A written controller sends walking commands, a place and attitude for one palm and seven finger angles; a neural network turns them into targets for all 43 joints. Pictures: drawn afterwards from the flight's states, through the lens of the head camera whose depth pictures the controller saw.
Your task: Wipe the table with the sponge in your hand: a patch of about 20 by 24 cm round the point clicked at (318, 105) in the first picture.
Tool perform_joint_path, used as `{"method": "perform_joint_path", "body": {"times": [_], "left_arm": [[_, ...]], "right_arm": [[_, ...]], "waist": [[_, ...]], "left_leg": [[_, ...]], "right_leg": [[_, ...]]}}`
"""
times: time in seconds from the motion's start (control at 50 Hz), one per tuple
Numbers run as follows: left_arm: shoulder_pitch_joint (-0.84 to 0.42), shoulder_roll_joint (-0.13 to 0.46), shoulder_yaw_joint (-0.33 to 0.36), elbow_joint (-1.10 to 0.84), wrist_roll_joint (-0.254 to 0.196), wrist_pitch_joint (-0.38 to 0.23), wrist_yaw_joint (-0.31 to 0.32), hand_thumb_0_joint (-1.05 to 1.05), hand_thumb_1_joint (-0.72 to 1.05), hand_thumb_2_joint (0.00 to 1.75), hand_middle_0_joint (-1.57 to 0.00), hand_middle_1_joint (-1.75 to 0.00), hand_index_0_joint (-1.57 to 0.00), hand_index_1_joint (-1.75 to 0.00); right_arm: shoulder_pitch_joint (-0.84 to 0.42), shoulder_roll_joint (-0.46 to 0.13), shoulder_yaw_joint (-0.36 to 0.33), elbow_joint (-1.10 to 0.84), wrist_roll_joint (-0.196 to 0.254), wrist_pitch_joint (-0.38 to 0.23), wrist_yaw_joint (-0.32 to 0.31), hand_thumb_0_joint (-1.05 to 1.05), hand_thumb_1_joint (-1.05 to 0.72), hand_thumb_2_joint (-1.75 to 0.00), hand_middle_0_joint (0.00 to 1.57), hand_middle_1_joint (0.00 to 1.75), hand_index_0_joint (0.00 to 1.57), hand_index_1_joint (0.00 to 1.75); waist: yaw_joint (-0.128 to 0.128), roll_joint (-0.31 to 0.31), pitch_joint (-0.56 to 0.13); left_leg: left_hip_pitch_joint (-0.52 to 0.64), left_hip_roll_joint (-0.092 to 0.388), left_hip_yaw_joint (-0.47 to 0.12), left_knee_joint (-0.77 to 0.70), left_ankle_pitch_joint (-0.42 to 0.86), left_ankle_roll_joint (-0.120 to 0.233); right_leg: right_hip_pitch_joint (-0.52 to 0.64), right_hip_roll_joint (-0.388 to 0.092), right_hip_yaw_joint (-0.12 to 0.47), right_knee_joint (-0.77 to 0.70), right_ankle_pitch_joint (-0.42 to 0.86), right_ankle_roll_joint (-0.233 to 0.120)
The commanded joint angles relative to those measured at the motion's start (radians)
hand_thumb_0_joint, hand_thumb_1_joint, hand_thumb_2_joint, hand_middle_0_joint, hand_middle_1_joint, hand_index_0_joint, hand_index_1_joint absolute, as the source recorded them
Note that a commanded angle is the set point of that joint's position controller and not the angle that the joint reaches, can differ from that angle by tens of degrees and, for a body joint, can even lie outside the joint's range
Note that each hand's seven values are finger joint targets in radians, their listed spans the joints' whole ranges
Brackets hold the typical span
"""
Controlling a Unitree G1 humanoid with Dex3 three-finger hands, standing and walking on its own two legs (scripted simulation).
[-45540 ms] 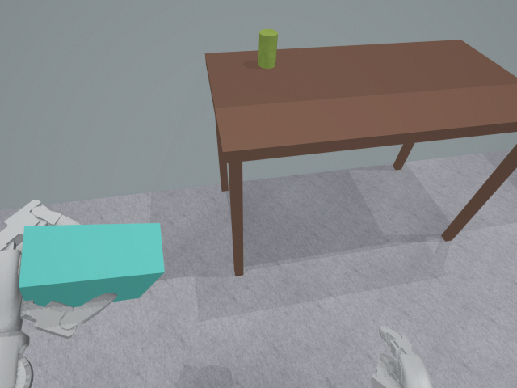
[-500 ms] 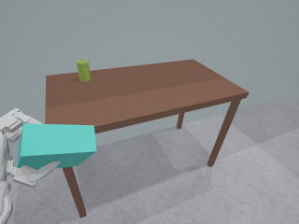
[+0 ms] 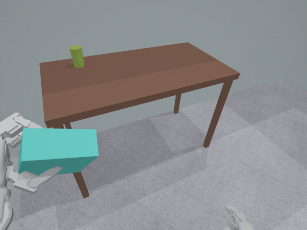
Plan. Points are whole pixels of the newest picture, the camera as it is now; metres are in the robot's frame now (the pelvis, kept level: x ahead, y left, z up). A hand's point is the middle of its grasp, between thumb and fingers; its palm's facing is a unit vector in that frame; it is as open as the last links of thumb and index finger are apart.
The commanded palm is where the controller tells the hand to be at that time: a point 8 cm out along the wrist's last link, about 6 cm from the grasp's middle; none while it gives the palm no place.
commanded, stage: stop stepping back and stand still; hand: left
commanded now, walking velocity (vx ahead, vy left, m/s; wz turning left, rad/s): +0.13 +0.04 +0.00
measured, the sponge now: (67, 153) +0.24 +0.20 +0.15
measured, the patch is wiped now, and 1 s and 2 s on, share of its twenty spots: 1.00 1.00 1.00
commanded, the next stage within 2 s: stand and wait in 0.34 s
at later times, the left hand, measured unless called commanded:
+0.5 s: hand (42, 166) +0.20 +0.23 +0.17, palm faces +0.40 -0.83 -0.38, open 10.0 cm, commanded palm +0.14 +0.27 +0.18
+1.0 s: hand (40, 160) +0.22 +0.24 +0.15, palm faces +0.39 -0.86 -0.33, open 10.0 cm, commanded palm +0.16 +0.29 +0.18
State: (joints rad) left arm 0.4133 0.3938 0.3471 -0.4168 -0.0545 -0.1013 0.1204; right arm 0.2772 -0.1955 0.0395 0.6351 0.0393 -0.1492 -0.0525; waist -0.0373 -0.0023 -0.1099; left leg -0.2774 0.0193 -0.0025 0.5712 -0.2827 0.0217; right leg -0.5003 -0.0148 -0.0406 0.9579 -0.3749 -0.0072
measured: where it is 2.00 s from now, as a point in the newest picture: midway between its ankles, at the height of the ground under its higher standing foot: outside the picture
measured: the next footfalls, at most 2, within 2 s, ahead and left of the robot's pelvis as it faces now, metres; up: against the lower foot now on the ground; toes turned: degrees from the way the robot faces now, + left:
right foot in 0.08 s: +0.08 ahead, -0.12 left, +0.00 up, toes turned -1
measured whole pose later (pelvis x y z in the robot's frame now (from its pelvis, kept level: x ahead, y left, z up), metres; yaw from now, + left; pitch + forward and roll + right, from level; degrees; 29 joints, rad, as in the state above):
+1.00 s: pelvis +0.01 +0.00 +0.01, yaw +1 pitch +0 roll -1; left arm 0.46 0.34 0.28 -0.45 -0.06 -0.09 0.15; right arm 0.16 -0.20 0.04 0.59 0.02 -0.09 -0.07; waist 0.00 0.00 -0.02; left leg -0.23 0.00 -0.01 0.50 -0.26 0.01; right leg -0.24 -0.01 -0.03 0.45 -0.19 0.01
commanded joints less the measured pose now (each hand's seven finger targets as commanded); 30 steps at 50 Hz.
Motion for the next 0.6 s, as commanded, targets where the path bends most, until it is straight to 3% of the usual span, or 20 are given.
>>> {"method": "perform_joint_path", "body": {"times": [0.0, 0.04, 0.06, 0.08, 0.1, 0.12, 0.16, 0.2, 0.24, 0.28, 0.3, 0.32, 0.36, 0.4, 0.42, 0.44, 0.48, 0.52, 0.56, 0.58], "left_arm": [[-0.025, 0.114, 0.061, -0.217, -0.017, -0.050, 0.008, 0.00, 0.10, 1.30, -1.20, -1.60, -1.20, -1.60], [0.004, 0.129, 0.070, -0.223, 0.001, -0.049, 0.005, 0.00, 0.10, 1.30, -1.20, -1.60, -1.20, -1.60], [-0.028, 0.155, 0.074, -0.263, -0.002, -0.054, 0.002, 0.00, 0.10, 1.30, -1.20, -1.60, -1.20, -1.60], [-0.086, 0.193, 0.106, -0.302, -0.010, -0.067, 0.004, 0.00, 0.10, 1.30, -1.20, -1.60, -1.20, -1.60], [-0.155, 0.190, 0.107, -0.365, -0.014, -0.089, 0.008, 0.00, 0.10, 1.30, -1.20, -1.60, -1.20, -1.60], [-0.127, 0.197, 0.117, -0.340, -0.007, -0.090, 0.007, 0.00, 0.10, 1.30, -1.20, -1.60, -1.20, -1.60], [-0.123, 0.204, 0.130, -0.395, -0.017, -0.089, 0.007, 0.00, 0.10, 1.30, -1.20, -1.60, -1.20, -1.60], [-0.076, 0.188, 0.116, -0.409, -0.011, -0.081, 0.026, 0.00, 0.10, 1.30, -1.20, -1.60, -1.20, -1.60], [-0.045, 0.150, 0.080, -0.395, -0.012, -0.079, 0.045, 0.00, 0.10, 1.30, -1.20, -1.60, -1.20, -1.60], [-0.070, 0.139, 0.081, -0.411, -0.008, -0.082, 0.067, 0.00, 0.10, 1.30, -1.20, -1.60, -1.20, -1.60], [-0.104, 0.160, 0.100, -0.393, 0.000, -0.077, 0.071, 0.00, 0.10, 1.30, -1.20, -1.60, -1.20, -1.60], [-0.085, 0.153, 0.098, -0.316, 0.002, -0.070, 0.065, 0.00, 0.10, 1.30, -1.20, -1.60, -1.20, -1.60], [-0.023, 0.140, 0.105, -0.257, -0.006, -0.058, 0.061, 0.00, 0.10, 1.30, -1.20, -1.60, -1.20, -1.60], [0.006, 0.117, 0.076, -0.216, -0.006, -0.055, 0.042, 0.00, 0.10, 1.30, -1.20, -1.60, -1.20, -1.60], [0.019, 0.133, 0.077, -0.214, -0.003, -0.060, 0.031, 0.00, 0.10, 1.30, -1.20, -1.60, -1.20, -1.60], [0.034, 0.136, 0.083, -0.208, -0.005, -0.062, 0.025, 0.00, 0.10, 1.30, -1.20, -1.60, -1.20, -1.60], [-0.012, 0.136, 0.081, -0.260, -0.016, -0.070, 0.025, 0.00, 0.10, 1.30, -1.20, -1.60, -1.20, -1.60], [-0.031, 0.161, 0.104, -0.313, -0.016, -0.081, 0.031, 0.00, 0.10, 1.30, -1.20, -1.60, -1.20, -1.60], [-0.048, 0.156, 0.094, -0.355, -0.009, -0.091, 0.043, 0.00, 0.10, 1.30, -1.20, -1.60, -1.20, -1.60], [-0.036, 0.148, 0.096, -0.354, -0.011, -0.096, 0.052, 0.00, 0.10, 1.30, -1.20, -1.60, -1.20, -1.60]], "right_arm": [[-0.155, -0.158, -0.054, -0.172, -0.015, -0.016, -0.015, 0.00, -0.90, -0.90, 0.20, 0.30, 0.20, 0.30], [-0.154, -0.158, -0.063, -0.178, -0.016, 0.000, -0.012, 0.00, -0.90, -0.90, 0.20, 0.30, 0.20, 0.30], [-0.173, -0.140, -0.071, -0.183, -0.009, 0.013, -0.008, 0.00, -0.90, -0.90, 0.20, 0.30, 0.20, 0.30], [-0.181, -0.139, -0.077, -0.191, -0.008, 0.012, -0.011, 0.00, -0.90, -0.90, 0.20, 0.30, 0.20, 0.30], [-0.185, -0.131, -0.078, -0.167, -0.010, 0.002, -0.013, 0.00, -0.90, -0.90, 0.20, 0.30, 0.20, 0.30], [-0.159, -0.147, -0.090, -0.145, -0.009, 0.002, -0.009, 0.00, -0.90, -0.90, 0.20, 0.30, 0.20, 0.30], [-0.174, -0.131, -0.084, -0.155, -0.010, 0.019, -0.011, 0.00, -0.90, -0.90, 0.20, 0.30, 0.20, 0.30], [-0.183, -0.107, -0.069, -0.157, -0.019, 0.024, -0.025, 0.00, -0.90, -0.90, 0.20, 0.30, 0.20, 0.30], [-0.174, -0.130, -0.070, -0.165, -0.027, 0.007, -0.050, 0.00, -0.90, -0.90, 0.20, 0.30, 0.20, 0.30], [-0.159, -0.162, -0.067, -0.178, -0.030, -0.014, -0.049, 0.00, -0.90, -0.90, 0.20, 0.30, 0.20, 0.30], [-0.168, -0.148, -0.073, -0.181, -0.024, -0.029, -0.047, 0.00, -0.90, -0.90, 0.20, 0.30, 0.20, 0.30], [-0.142, -0.128, -0.071, -0.156, -0.018, -0.038, -0.038, 0.00, -0.90, -0.90, 0.20, 0.30, 0.20, 0.30], [-0.132, -0.138, -0.067, -0.148, -0.014, -0.041, -0.028, 0.00, -0.90, -0.90, 0.20, 0.30, 0.20, 0.30], [-0.160, -0.139, -0.064, -0.160, -0.015, -0.026, -0.022, 0.00, -0.90, -0.90, 0.20, 0.30, 0.20, 0.30], [-0.173, -0.136, -0.070, -0.171, -0.018, -0.015, -0.017, 0.00, -0.90, -0.90, 0.20, 0.30, 0.20, 0.30], [-0.183, -0.133, -0.070, -0.178, -0.018, -0.008, -0.010, 0.00, -0.90, -0.90, 0.20, 0.30, 0.20, 0.30], [-0.182, -0.130, -0.080, -0.157, -0.011, -0.001, -0.008, 0.00, -0.90, -0.90, 0.20, 0.30, 0.20, 0.30], [-0.184, -0.123, -0.072, -0.162, -0.022, 0.007, -0.011, 0.00, -0.90, -0.90, 0.20, 0.30, 0.20, 0.30], [-0.194, -0.127, -0.063, -0.167, -0.030, 0.006, -0.028, 0.00, -0.90, -0.90, 0.20, 0.30, 0.20, 0.30], [-0.198, -0.145, -0.066, -0.176, -0.036, 0.001, -0.035, 0.00, -0.90, -0.90, 0.20, 0.30, 0.20, 0.30]], "waist": [[0.037, 0.176, 0.060], [0.045, 0.013, 0.020], [0.048, -0.185, -0.014], [0.042, -0.255, -0.004], [0.034, -0.169, -0.011], [0.022, -0.196, 0.019], [0.007, -0.130, 0.052], [0.007, -0.051, 0.041], [0.002, 0.147, 0.042], [0.017, 0.457, 0.049], [0.020, 0.360, 0.061], [0.020, 0.253, 0.059], [0.039, 0.140, 0.009], [0.046, -0.030, 0.038], [0.040, -0.174, 0.041], [0.032, -0.211, 0.043], [0.028, -0.161, 0.055], [0.016, -0.099, 0.048], [0.013, 0.048, 0.038], [0.028, 0.176, 0.042]], "left_leg": [[-0.155, 0.147, -0.169, -0.183, -0.279, 0.099], [-0.267, 0.029, -0.038, 0.138, -0.251, 0.061], [-0.365, -0.027, 0.020, 0.408, -0.242, 0.030], [-0.406, -0.036, -0.011, 0.614, -0.194, 0.014], [-0.359, 0.005, -0.066, 0.646, -0.148, 0.007], [-0.314, 0.029, -0.097, 0.643, -0.120, 0.008], [-0.140, 0.092, -0.116, 0.451, -0.101, 0.022], [0.068, 0.076, -0.041, 0.173, -0.084, 0.036], [0.138, 0.025, -0.006, -0.075, -0.128, 0.036], [0.061, 0.244, -0.427, -0.353, -0.422, 0.152], [0.004, 0.261, -0.431, -0.367, -0.292, 0.183], [0.012, 0.221, -0.352, -0.305, -0.168, 0.154], [-0.014, 0.162, -0.214, -0.175, 0.036, 0.102], [-0.147, 0.078, -0.117, -0.019, 0.003, 0.044], [-0.210, 0.006, -0.048, 0.151, -0.064, 0.013], [-0.237, -0.022, -0.036, 0.282, -0.086, -0.003], [-0.138, 0.015, -0.061, 0.311, -0.109, -0.007], [-0.029, 0.047, -0.065, 0.113, -0.066, 0.009], [0.064, 0.046, -0.082, -0.121, -0.023, 0.019], [0.046, 0.094, -0.171, -0.213, -0.048, 0.037]], "right_leg": [[0.270, 0.031, -0.075, -0.423, 0.020, 0.006], [0.438, -0.036, -0.008, -0.546, 0.132, -0.038], [0.469, -0.209, 0.259, -0.648, 0.039, -0.111], [0.395, -0.345, 0.465, -0.736, 0.049, -0.170], [0.286, -0.367, 0.467, -0.792, -0.144, -0.182], [0.192, -0.354, 0.472, -0.784, -0.203, -0.197], [0.012, -0.341, 0.337, -0.729, -0.194, -0.171], [-0.084, -0.279, 0.206, -0.651, -0.256, -0.134], [-0.049, -0.164, 0.103, -0.478, -0.265, -0.088], [-0.065, 0.040, -0.032, -0.088, -0.193, 0.001], [-0.050, 0.036, 0.025, 0.019, -0.153, 0.012], [-0.019, -0.002, 0.036, -0.042, -0.127, 0.014], [0.175, 0.001, 0.008, -0.340, -0.010, 0.024], [0.379, -0.026, 0.047, -0.594, 0.214, 0.011], [0.382, -0.153, 0.226, -0.668, 0.194, -0.045], [0.343, -0.283, 0.381, -0.733, 0.181, -0.103], [0.182, -0.294, 0.379, -0.780, -0.077, -0.131], [0.136, -0.271, 0.298, -0.706, -0.062, -0.125], [0.140, -0.156, 0.173, -0.574, -0.017, -0.067], [0.152, -0.072, 0.118, -0.492, 0.011, -0.033]]}}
